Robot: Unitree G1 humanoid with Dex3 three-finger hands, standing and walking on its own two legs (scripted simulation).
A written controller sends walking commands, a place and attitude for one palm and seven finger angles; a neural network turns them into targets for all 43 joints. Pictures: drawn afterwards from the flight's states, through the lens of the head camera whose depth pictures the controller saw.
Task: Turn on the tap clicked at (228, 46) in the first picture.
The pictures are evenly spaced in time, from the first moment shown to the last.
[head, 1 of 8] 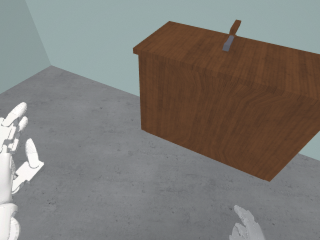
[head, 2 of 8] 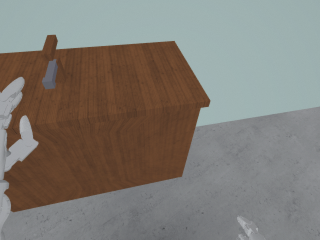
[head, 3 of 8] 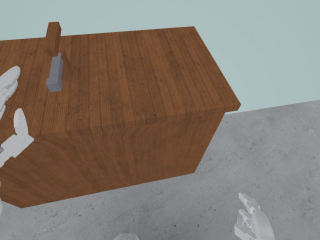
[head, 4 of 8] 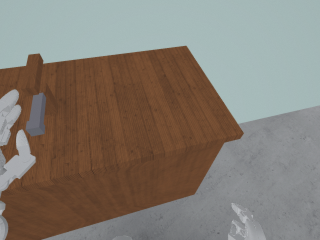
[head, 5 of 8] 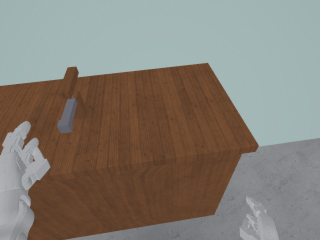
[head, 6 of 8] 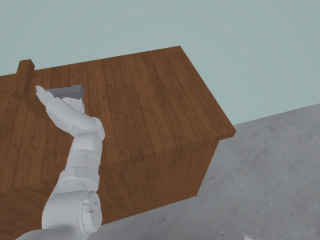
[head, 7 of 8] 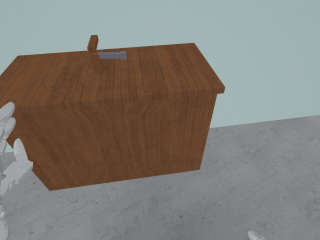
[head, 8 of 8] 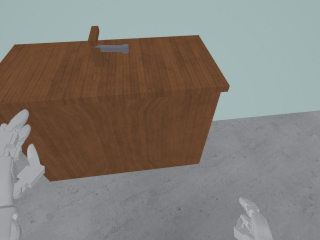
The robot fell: no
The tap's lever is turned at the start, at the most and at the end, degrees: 0 81 81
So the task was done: yes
